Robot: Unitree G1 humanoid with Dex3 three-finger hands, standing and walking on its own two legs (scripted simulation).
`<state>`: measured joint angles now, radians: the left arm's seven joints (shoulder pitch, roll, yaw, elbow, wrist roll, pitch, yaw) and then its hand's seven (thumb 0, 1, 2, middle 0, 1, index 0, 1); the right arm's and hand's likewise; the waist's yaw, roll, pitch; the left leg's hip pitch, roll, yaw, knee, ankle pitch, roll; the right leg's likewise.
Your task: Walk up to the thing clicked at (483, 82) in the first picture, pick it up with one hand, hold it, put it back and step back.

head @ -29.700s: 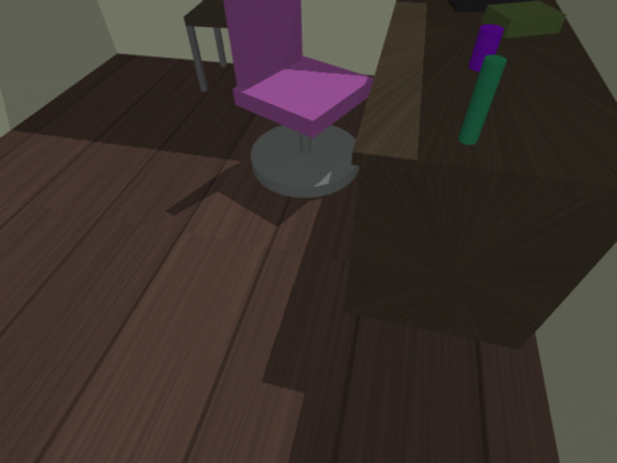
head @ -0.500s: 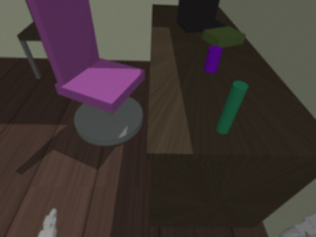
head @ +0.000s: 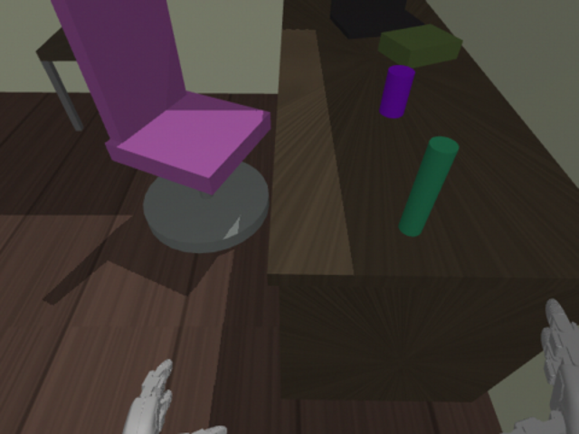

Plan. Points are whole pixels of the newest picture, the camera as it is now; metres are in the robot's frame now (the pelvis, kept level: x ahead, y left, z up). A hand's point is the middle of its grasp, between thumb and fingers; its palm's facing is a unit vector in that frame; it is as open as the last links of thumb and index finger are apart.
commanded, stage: home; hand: right
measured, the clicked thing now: (425, 191) +0.49 -0.23 +0.06
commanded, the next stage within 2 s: none
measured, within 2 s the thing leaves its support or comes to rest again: neither
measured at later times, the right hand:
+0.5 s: hand (414, 399) +0.20 -0.17 -0.10, palm faces +0.10 +0.97 -0.24, open 17.5 cm
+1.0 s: hand out of the picture +0.14 -0.25 -0.13, palm faces -0.05 +0.92 -0.39, open 17.6 cm
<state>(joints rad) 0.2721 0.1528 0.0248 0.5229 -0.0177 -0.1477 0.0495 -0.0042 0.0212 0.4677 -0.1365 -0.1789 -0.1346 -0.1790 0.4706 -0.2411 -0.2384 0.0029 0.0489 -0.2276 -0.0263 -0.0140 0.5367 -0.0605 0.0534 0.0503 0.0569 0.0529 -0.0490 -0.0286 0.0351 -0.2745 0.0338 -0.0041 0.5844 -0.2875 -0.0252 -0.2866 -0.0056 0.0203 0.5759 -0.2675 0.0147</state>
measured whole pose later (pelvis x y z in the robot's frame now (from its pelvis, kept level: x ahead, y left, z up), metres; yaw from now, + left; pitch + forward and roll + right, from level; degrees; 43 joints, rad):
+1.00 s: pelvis +0.02 +0.00 +0.00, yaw +1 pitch -2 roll +0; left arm 0.19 0.35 0.02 0.87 0.03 0.00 0.00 0.01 0.90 0.90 -0.21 -0.30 -0.20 -0.30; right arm 0.24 -0.35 -0.01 0.83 -0.04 -0.03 -0.02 -0.01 0.57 -0.03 0.05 0.04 0.06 0.04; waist 0.01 -0.02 0.01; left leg -0.23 0.02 -0.02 0.58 -0.32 -0.02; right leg -0.24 -0.02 0.00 0.58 -0.31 0.01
